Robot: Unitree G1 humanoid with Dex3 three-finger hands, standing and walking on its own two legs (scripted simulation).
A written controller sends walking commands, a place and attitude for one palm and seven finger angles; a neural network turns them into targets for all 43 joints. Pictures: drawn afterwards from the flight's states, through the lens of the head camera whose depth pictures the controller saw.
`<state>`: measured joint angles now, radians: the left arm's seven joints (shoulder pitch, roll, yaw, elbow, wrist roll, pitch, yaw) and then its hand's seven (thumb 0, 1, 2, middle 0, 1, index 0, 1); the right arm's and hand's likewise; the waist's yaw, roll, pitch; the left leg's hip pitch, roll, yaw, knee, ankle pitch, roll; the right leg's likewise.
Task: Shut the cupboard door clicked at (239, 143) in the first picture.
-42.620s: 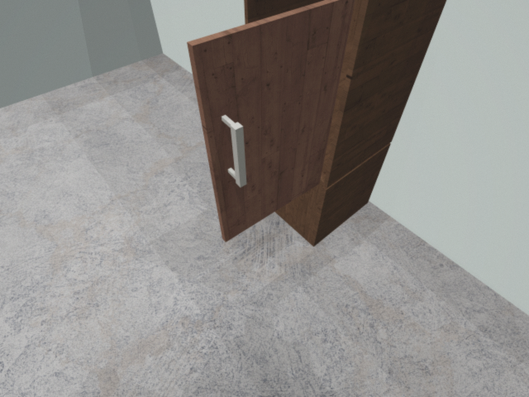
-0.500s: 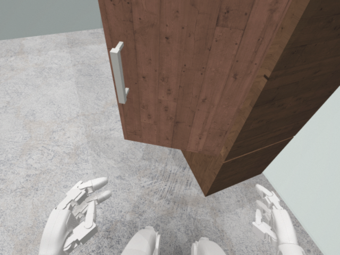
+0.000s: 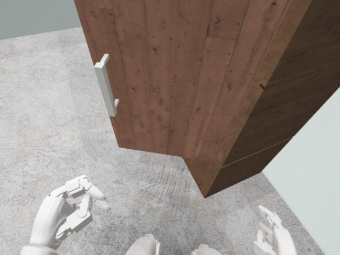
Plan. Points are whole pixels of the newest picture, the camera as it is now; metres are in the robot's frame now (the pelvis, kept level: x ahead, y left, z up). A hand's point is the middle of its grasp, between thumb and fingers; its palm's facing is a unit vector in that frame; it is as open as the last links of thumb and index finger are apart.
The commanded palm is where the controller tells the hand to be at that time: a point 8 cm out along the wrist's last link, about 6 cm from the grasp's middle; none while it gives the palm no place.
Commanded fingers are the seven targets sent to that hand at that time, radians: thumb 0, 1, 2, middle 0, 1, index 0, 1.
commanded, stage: raise the hand and make a fist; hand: left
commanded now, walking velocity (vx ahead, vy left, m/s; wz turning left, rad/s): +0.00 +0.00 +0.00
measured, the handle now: (109, 87) +0.50 +0.21 +0.09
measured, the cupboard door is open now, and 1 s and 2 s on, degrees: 57 57 57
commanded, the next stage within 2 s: bring the fist close to the handle in 0.94 s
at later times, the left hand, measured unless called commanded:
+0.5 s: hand (84, 194) +0.22 +0.18 +0.09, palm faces -0.07 -1.00 -0.04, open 3.1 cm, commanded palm +0.20 +0.24 +0.10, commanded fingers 0.00 0.90 0.90 -1.30 -1.50 -1.30 -1.50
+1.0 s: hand (86, 193) +0.22 +0.18 +0.09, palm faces -0.07 -1.00 -0.04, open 3.1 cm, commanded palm +0.20 +0.23 +0.10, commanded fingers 0.00 0.90 0.90 -1.30 -1.50 -1.30 -1.50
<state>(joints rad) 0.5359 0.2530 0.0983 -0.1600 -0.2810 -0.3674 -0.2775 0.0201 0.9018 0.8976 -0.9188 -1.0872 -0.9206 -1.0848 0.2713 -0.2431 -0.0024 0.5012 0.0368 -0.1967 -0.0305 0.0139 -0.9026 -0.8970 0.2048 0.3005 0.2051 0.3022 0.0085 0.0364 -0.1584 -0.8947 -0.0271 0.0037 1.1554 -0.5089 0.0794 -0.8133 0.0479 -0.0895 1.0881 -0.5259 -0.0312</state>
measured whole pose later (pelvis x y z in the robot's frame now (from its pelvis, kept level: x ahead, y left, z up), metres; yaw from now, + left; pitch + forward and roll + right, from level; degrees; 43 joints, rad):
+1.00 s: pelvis +0.00 -0.01 +0.03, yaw +0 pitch +10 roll -3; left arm 0.37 0.28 0.15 -0.04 -0.31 -0.31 -0.31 0.02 0.90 0.90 -1.30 -1.50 -1.30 -1.50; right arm 0.28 -0.26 0.03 0.49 0.05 -0.19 -0.03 0.01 -0.90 -0.90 0.20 0.30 0.20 0.30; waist 0.00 0.04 -0.13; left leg -0.73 -0.03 0.00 1.00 -0.45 0.07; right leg -0.65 0.05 -0.08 0.94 -0.47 -0.04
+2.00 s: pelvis +0.01 -0.01 +0.03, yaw +0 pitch +13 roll -2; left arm -0.32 0.35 0.23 0.62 -0.25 -0.31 -0.33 0.02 0.90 0.90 -1.30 -1.50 -1.30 -1.50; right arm 0.30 -0.27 0.03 0.59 0.06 -0.10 -0.02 0.01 -0.90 -0.90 0.20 0.30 0.20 0.30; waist -0.05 0.03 -0.13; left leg -0.76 -0.03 0.02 0.96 -0.43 0.07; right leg -0.70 0.05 -0.06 0.92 -0.45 -0.04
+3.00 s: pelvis +0.00 -0.01 +0.02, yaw +0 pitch +16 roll -3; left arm -0.64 0.44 0.26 0.96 -0.22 -0.36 -0.43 0.02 0.90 0.90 -1.30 -1.50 -1.34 -1.50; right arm 0.34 -0.29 0.03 0.61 0.06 -0.01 -0.01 0.01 -0.91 -0.90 0.20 0.30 0.20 0.30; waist -0.09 0.02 -0.12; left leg -0.85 -0.03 0.01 0.99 -0.43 0.07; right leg -0.78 0.05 -0.07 0.95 -0.45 -0.04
